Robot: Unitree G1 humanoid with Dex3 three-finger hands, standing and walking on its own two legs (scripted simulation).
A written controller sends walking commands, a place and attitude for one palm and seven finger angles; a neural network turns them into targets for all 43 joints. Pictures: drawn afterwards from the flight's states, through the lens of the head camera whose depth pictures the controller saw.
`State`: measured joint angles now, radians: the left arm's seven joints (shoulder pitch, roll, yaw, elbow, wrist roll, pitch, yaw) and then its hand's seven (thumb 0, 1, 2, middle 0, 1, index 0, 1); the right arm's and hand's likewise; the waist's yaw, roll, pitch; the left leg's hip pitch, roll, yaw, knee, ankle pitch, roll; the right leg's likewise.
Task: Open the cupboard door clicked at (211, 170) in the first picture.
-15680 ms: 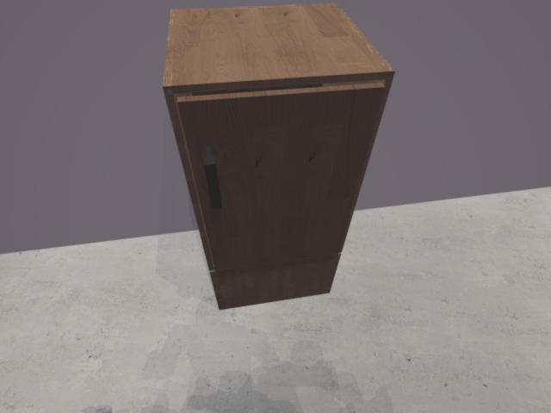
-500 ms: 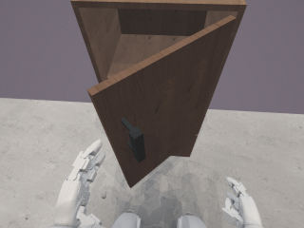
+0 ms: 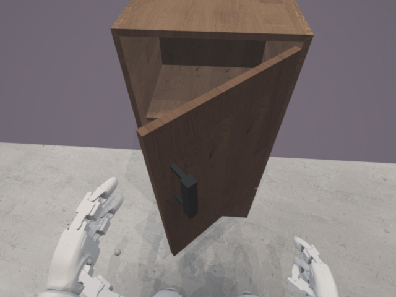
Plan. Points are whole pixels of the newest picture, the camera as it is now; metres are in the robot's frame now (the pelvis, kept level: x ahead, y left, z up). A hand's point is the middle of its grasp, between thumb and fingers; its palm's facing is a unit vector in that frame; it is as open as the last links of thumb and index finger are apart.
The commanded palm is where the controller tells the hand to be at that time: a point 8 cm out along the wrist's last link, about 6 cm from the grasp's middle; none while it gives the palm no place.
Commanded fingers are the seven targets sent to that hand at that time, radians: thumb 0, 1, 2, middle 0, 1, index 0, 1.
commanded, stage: draw the hand back to the body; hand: left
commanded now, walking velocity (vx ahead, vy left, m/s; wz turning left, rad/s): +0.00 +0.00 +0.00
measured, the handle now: (183, 191) +0.32 +0.06 +0.05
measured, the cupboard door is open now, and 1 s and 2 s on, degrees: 44 44 44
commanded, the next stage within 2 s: step back with the hand held close in 1.26 s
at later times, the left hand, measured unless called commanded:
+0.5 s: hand (50, 223) +0.19 +0.22 +0.16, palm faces +0.28 -0.88 -0.38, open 13.7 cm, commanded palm +0.15 +0.27 +0.19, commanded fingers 0.00 0.27 0.63 -0.18 -0.30 -0.18 -0.30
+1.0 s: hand out of the picture +0.22 +0.27 +0.24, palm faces +0.47 -0.79 -0.39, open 8.0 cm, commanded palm +0.17 +0.30 +0.25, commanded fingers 0.00 0.90 0.90 -0.20 -0.30 -0.20 -0.30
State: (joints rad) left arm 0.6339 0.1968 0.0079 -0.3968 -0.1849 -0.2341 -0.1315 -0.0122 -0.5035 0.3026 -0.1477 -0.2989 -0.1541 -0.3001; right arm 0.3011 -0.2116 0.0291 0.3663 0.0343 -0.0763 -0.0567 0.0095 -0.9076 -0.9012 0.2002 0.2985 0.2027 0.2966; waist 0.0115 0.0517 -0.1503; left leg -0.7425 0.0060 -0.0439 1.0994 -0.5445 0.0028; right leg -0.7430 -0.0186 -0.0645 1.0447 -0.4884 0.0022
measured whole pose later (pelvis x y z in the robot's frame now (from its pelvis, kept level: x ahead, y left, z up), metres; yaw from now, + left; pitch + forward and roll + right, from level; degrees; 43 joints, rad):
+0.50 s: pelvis +0.02 +0.01 +0.05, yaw +0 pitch +1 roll -1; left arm 0.63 0.31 0.12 -0.47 -0.03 0.00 0.12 -0.01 -0.06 0.49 -0.17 -0.30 -0.17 -0.30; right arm 0.28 -0.21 0.07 0.50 0.01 -0.12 -0.12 0.01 -0.91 -0.90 0.20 0.30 0.20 0.30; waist 0.06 0.06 -0.07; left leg -0.33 -0.01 -0.02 0.72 -0.41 0.02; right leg -0.33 -0.03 -0.04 0.68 -0.36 0.02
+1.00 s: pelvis +0.03 +0.00 +0.08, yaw -1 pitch -4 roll -1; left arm 0.44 0.34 0.35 -0.40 -0.05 -0.05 0.11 0.01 0.77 0.85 -0.20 -0.30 -0.21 -0.30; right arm 0.19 -0.23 0.03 0.62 0.00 -0.11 -0.09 0.01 -0.91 -0.90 0.20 0.30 0.20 0.30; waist 0.08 0.06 0.01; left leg -0.07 0.00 0.00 0.43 -0.29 0.01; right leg -0.09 -0.01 -0.03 0.41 -0.25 0.01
